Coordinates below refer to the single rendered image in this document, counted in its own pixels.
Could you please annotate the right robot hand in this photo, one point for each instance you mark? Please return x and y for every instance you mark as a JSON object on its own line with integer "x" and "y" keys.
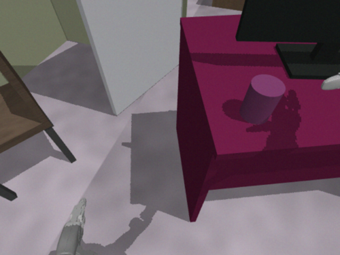
{"x": 331, "y": 83}

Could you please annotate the left robot hand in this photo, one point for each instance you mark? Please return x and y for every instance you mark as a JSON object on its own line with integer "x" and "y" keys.
{"x": 71, "y": 235}

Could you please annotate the chair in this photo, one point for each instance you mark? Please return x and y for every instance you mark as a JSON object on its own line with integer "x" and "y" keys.
{"x": 21, "y": 118}

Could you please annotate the desk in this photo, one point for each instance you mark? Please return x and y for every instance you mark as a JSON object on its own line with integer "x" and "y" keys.
{"x": 218, "y": 148}

